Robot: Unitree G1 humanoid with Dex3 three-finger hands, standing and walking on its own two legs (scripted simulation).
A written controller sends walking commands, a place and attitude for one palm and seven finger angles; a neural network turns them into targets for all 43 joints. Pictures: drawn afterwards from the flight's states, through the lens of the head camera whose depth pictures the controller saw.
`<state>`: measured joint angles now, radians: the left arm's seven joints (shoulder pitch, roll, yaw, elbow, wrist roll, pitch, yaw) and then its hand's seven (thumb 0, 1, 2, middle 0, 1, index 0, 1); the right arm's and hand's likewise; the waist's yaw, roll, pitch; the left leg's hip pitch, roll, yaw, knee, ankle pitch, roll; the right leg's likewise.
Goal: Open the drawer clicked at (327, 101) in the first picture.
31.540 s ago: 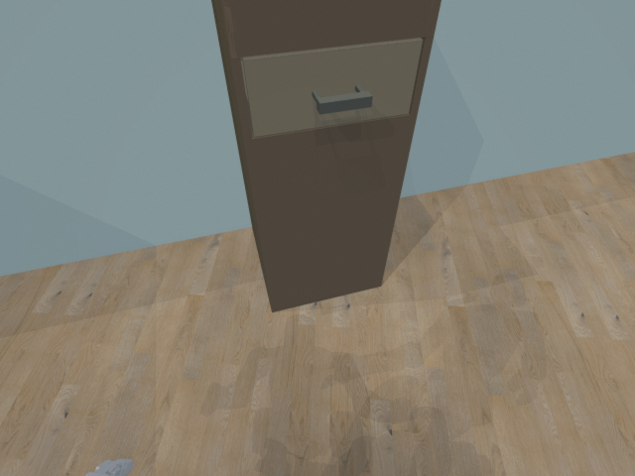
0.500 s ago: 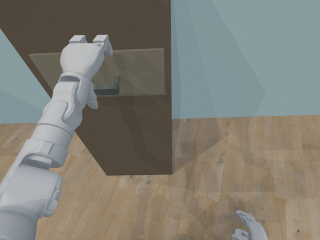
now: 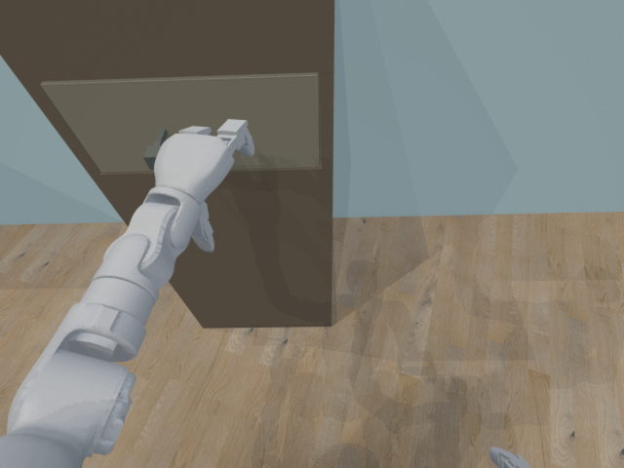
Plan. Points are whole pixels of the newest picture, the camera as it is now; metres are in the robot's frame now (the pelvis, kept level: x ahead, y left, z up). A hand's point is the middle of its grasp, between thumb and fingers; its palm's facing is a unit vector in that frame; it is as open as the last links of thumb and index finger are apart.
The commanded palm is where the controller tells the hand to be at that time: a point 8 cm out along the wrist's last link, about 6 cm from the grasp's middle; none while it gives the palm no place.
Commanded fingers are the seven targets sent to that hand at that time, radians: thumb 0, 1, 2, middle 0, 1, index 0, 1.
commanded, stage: lower the fingers behind the handle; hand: left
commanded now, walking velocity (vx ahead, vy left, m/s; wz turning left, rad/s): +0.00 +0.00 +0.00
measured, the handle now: (190, 145) +0.55 +0.21 +0.08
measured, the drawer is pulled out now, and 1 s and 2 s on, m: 0.00 0.00 0.00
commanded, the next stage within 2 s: lift the fingers back up to retry in 1.02 s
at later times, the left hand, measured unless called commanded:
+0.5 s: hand (147, 193) +0.44 +0.24 +0.10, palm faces -0.06 +0.00 -1.00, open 14.3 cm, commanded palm +0.43 +0.22 +0.13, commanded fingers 0.00 -0.50 0.30 -0.30 -1.20 -0.30 -1.20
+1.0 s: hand (151, 183) +0.45 +0.23 +0.10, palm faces -0.04 +0.04 -1.00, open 13.6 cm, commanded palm +0.44 +0.21 +0.12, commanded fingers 0.00 -0.50 0.30 -0.30 -1.20 -0.30 -1.20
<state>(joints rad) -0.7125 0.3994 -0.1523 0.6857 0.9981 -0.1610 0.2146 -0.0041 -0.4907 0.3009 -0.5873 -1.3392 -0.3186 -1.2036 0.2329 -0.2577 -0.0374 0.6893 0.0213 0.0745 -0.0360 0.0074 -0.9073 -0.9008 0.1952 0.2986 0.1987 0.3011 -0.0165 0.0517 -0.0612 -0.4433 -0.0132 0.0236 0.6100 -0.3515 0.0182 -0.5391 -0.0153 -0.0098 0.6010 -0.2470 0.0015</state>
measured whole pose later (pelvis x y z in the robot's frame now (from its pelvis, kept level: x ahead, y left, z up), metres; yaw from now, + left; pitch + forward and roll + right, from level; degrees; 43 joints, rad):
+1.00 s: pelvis -0.02 +0.01 -0.01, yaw +1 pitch +13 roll +0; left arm -0.93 0.49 -0.18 0.97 1.01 0.04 0.09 0.00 -0.49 0.30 -0.42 -1.33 -0.31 -1.35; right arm 0.32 -0.23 0.01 0.64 0.03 0.10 -0.04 0.01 -0.90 -0.90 0.20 0.30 0.20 0.30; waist -0.04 0.05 -0.12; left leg -0.59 -0.03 0.02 0.74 -0.38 0.04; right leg -0.66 -0.03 -0.01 0.70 -0.26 0.01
